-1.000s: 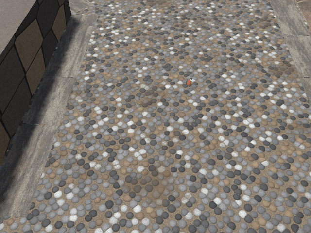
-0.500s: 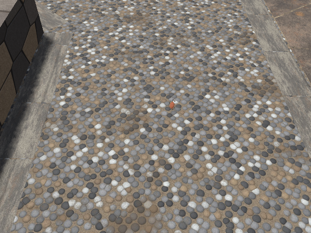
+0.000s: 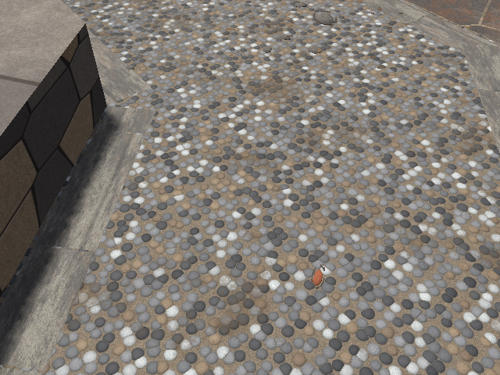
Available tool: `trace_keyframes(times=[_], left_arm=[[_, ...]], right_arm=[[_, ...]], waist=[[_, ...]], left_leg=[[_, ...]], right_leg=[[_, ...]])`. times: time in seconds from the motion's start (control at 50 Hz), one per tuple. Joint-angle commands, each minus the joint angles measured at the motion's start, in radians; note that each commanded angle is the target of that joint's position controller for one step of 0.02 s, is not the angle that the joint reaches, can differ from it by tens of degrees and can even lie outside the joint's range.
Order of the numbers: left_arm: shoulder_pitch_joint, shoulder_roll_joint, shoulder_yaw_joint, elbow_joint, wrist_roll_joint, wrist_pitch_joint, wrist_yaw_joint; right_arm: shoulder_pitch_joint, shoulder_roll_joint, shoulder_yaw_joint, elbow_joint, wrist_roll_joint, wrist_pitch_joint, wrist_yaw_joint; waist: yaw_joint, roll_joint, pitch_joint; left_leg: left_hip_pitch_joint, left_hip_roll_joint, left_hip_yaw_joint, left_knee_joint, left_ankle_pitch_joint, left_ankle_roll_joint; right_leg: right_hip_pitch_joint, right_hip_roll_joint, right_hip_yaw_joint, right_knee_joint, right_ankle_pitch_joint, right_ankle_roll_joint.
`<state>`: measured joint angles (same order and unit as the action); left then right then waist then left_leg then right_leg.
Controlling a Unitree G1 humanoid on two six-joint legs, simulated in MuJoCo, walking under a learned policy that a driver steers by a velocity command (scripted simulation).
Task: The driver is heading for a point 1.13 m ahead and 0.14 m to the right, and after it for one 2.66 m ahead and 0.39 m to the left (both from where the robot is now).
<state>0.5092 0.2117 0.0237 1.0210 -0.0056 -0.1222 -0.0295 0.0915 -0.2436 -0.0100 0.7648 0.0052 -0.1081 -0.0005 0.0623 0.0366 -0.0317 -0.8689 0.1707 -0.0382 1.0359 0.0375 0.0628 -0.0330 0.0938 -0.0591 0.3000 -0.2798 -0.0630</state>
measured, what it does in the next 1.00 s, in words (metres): walks ahead: left foot, then right foot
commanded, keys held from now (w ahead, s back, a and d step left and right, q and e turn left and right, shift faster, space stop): w+shift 0.66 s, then w+e+shift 0.28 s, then e+shift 0.04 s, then q+shift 0.02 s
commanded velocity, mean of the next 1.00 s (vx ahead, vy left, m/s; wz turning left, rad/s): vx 0.99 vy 0.00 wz -0.16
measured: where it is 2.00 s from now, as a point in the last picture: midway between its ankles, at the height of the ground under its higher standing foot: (287, 180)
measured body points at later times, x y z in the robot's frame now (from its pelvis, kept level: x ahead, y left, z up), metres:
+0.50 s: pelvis +0.46 +0.05 +0.00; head +0.46 +0.05 +0.45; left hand +0.67 +0.28 -0.08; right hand +0.40 -0.20 -0.14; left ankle +0.39 +0.13 -0.74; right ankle +0.64 -0.13 -0.65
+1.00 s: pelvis +0.93 -0.02 +0.00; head +0.94 -0.02 +0.45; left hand +0.92 +0.24 -0.13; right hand +1.15 -0.28 -0.04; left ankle +1.15 +0.14 -0.67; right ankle +0.87 -0.08 -0.74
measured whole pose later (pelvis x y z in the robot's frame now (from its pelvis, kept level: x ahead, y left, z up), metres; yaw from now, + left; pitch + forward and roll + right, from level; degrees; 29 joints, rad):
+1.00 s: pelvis +0.93 -0.02 +0.00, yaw -11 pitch +0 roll -1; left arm 0.52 0.22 0.04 0.88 -0.02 -0.08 -0.01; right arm 0.01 -0.27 -0.01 0.67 -0.02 -0.16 0.01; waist 0.10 0.03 0.01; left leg -0.69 0.10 -0.12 0.79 -0.05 0.00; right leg -0.08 0.15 0.14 0.33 -0.23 -0.11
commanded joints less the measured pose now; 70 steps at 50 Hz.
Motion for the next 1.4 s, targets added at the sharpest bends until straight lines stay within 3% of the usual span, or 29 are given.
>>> trace_keyframes(times=[0.02,0.1,0.14,0.2,0.22,0.24,0.26,0.3,0.34,0.38,0.48,0.6,0.66,0.7,0.72,0.74,0.76,0.78,0.82,0.9,0.98,1.08,1.14,1.16,1.18,1.2,1.24,1.26,1.4], left_arm=[[-0.072,0.135,0.013,-0.09,-0.017,-0.035,0.023],[0.02,0.17,0.017,-0.066,-0.019,0.001,0.037],[0.014,0.198,0.023,-0.069,0.001,0.022,0.038],[-0.08,0.216,0.023,-0.095,0.05,0.057,0.037],[0.063,0.052,-0.014,-0.128,0.038,0.033,0.018],[0.094,0.011,-0.036,-0.103,-0.013,-0.013,0.005],[-0.065,0.136,-0.004,-0.156,-0.06,-0.035,0.008],[-0.26,0.122,-0.009,-0.226,-0.049,-0.05,0.015],[-0.211,0.088,-0.005,-0.222,-0.028,-0.018,0.009],[-0.195,0.057,-0.01,-0.22,-0.022,0.016,0.013],[-0.434,0.086,-0.011,-0.302,0.006,0.013,0.021],[-0.651,0.089,-0.01,-0.384,-0.024,-0.014,-0.025],[-0.566,0.155,0.02,-0.393,-0.032,-0.013,-0.033],[-0.216,0.241,0.062,-0.31,-0.047,0.011,-0.014],[0.009,0.311,0.078,-0.252,-0.032,0.03,0.0],[0.037,0.363,0.093,-0.221,-0.017,0.023,-0.019],[0.048,0.24,0.077,-0.209,-0.01,0.019,-0.012],[-0.008,0.193,0.066,-0.211,-0.002,0.014,-0.009],[-0.13,0.156,0.054,-0.235,0.014,0.0,-0.023],[-0.186,0.122,0.042,-0.245,-0.014,0.008,-0.007],[-0.145,0.179,0.059,-0.256,-0.015,0.017,0.038],[0.04,0.138,0.045,-0.163,-0.022,0.039,0.046],[-0.045,0.177,0.052,-0.171,0.009,0.058,0.055],[-0.108,0.17,0.047,-0.206,0.031,0.059,0.056],[0.11,0.032,0.011,-0.191,0.043,0.054,0.045],[0.23,0.072,-0.004,-0.171,0.018,0.048,0.023],[-0.113,0.209,0.028,-0.274,0.019,0.048,0.035],[-0.204,0.212,0.035,-0.308,0.032,0.051,0.047],[-0.268,0.12,0.03,-0.364,0.026,0.095,0.08]], right_arm=[[-0.087,-0.027,0.003,-0.066,0.005,-0.02,0.015],[-0.237,-0.037,0.002,-0.127,0.026,-0.034,0.053],[-0.199,-0.076,-0.016,-0.141,0.029,-0.036,0.064],[0.304,-0.207,-0.076,-0.033,0.045,-0.01,0.037],[0.464,-0.312,-0.103,0.007,-0.004,-0.007,0.029],[0.512,-0.26,-0.097,0.037,-0.001,-0.015,0.039],[0.46,-0.169,-0.075,0.056,0.003,-0.016,0.032],[0.306,-0.103,-0.054,0.047,-0.019,-0.024,0.041],[0.213,-0.04,-0.034,0.049,-0.033,-0.031,0.052],[0.197,-0.042,-0.032,0.068,-0.002,-0.031,0.053],[0.294,-0.093,-0.037,0.1,-0.001,-0.039,0.021],[0.439,-0.139,-0.039,0.149,0.018,-0.018,-0.003],[0.425,-0.189,-0.052,0.153,-0.012,0.015,-0.009],[0.348,-0.21,-0.057,0.141,-0.05,0.045,-0.013],[0.336,-0.162,-0.041,0.097,-0.062,0.04,-0.021],[0.525,0.054,0.011,0.087,-0.033,0.0,0.017],[0.437,-0.085,-0.009,0.086,0.017,-0.043,0.021],[0.285,-0.132,-0.02,0.03,0.043,-0.065,0.021],[0.109,-0.103,-0.015,-0.033,0.005,-0.088,0.007],[0.132,-0.083,-0.019,-0.061,-0.018,-0.055,0.007],[-0.128,-0.066,-0.002,-0.157,-0.038,-0.064,0.01],[-0.184,-0.076,-0.02,-0.199,-0.023,-0.06,0.025],[0.062,-0.144,-0.058,-0.137,-0.016,-0.059,0.028],[0.274,-0.175,-0.063,-0.078,-0.02,-0.057,0.032],[0.295,-0.236,-0.059,-0.075,-0.048,-0.047,0.041],[0.314,-0.217,-0.067,-0.073,-0.023,-0.038,0.054],[0.127,-0.172,-0.069,-0.155,-0.002,0.003,0.032],[0.109,-0.179,-0.066,-0.161,-0.005,0.015,0.027],[0.122,-0.225,-0.094,-0.16,-0.002,0.078,-0.013]], waist=[[-0.034,-0.023,0.165],[0.009,-0.035,0.221],[-0.036,-0.09,0.161],[-0.313,-0.193,-0.147],[-0.233,0.092,-0.37],[-0.22,0.277,-0.507],[-0.23,0.24,-0.307],[-0.16,-0.029,-0.076],[-0.05,-0.022,-0.012],[-0.008,0.0,0.058],[-0.069,-0.022,0.165],[-0.134,-0.016,0.213],[-0.05,0.07,0.102],[0.144,0.141,-0.101],[0.193,0.014,-0.256],[0.015,-0.419,-0.388],[0.08,-0.334,-0.365],[0.078,-0.244,-0.197],[0.003,0.019,-0.056],[-0.114,-0.025,0.064],[-0.044,-0.046,0.187],[0.045,-0.126,0.098],[-0.115,-0.146,-0.035],[-0.202,-0.103,-0.156],[-0.076,0.25,-0.335],[-0.079,0.283,-0.491],[-0.123,-0.023,-0.282],[-0.103,-0.099,-0.178],[-0.011,0.017,-0.154]], left_leg=[[0.211,-0.027,0.05,-0.267,0.237,-0.012],[0.16,-0.081,0.067,-0.517,0.187,0.0],[0.216,-0.143,0.104,-0.534,0.056,0.031],[0.819,-0.166,0.084,-0.432,-0.116,0.115],[1.308,0.106,-0.411,-0.453,-0.512,0.27],[1.445,0.203,-0.856,-0.709,-0.851,0.317],[1.348,0.165,-0.778,-0.777,-0.815,0.235],[0.983,0.102,-0.486,-0.792,-0.477,0.19],[0.749,0.04,-0.349,-0.834,-0.404,0.185],[0.629,0.021,-0.257,-0.892,-0.378,0.187],[0.574,-0.044,-0.063,-0.956,-0.13,0.158],[0.852,0.016,0.01,-0.992,-0.016,0.118],[1.062,0.064,0.018,-0.795,0.57,0.089],[1.038,0.043,0.096,-0.358,0.931,0.05],[0.722,0.005,0.093,0.024,0.646,0.033],[0.267,-0.226,-0.005,0.389,-0.398,-0.032],[0.159,-0.213,-0.104,0.454,-0.454,0.006],[0.081,-0.162,-0.113,0.444,-0.41,0.033],[0.17,-0.112,-0.098,0.292,-0.336,0.046],[0.235,-0.061,-0.087,0.076,-0.356,-0.022],[0.37,-0.131,0.001,-0.354,0.02,-0.092],[0.498,-0.195,0.029,-0.586,0.336,-0.051],[0.666,-0.243,0.064,-0.59,0.224,0.016],[0.874,-0.133,-0.033,-0.546,0.469,0.058],[1.232,0.155,-0.432,-0.452,0.853,0.268],[1.377,0.228,-0.737,-0.542,0.679,0.359],[1.088,0.101,-0.569,-0.612,0.353,0.263],[0.921,0.061,-0.524,-0.652,0.346,0.246],[0.567,-0.079,-0.431,-0.701,0.29,0.181]], right_leg=[[-0.278,-0.221,0.116,-0.259,0.167,-0.141],[0.033,-0.295,0.094,-0.246,0.292,-0.126],[0.179,-0.328,0.084,-0.122,0.696,-0.106],[0.041,-0.298,0.037,0.517,1.11,-0.058],[-0.426,-0.14,0.064,0.983,0.614,-0.014],[-0.617,-0.02,0.227,1.177,-0.133,-0.021],[-0.747,-0.091,0.231,1.213,-0.116,-0.065],[-0.736,-0.17,0.188,1.122,-0.027,-0.078],[-0.629,-0.236,0.192,1.038,0.039,-0.067],[-0.635,-0.27,0.172,0.97,0.036,-0.039],[-0.71,-0.261,0.088,0.608,0.401,0.025],[-0.635,-0.174,0.038,0.208,0.539,0.006],[-0.536,-0.083,-0.013,0.217,0.342,-0.037],[-0.186,-0.03,-0.061,0.274,0.241,-0.093],[0.205,-0.183,0.189,0.364,0.086,-0.132],[0.534,-0.38,0.817,0.144,-0.42,-0.337],[0.549,-0.375,1.004,-0.046,-0.486,-0.3],[0.439,-0.352,0.847,-0.037,-0.343,-0.257],[0.101,-0.265,0.647,-0.06,-0.034,-0.232],[-0.178,-0.204,0.532,-0.138,0.001,-0.266],[-0.431,-0.099,0.366,-0.124,0.277,-0.198],[-0.2,-0.137,0.308,0.006,0.342,-0.094],[-0.05,-0.138,0.245,0.334,0.771,-0.022],[-0.13,-0.107,0.202,0.628,0.662,0.019],[-0.446,0.029,0.128,1.099,-0.195,0.112],[-0.592,0.018,0.216,1.245,-0.318,0.12],[-0.657,-0.055,0.214,1.201,-0.179,0.106],[-0.664,-0.054,0.197,1.15,-0.166,0.105],[-0.464,-0.016,0.184,0.659,-0.054,0.132]])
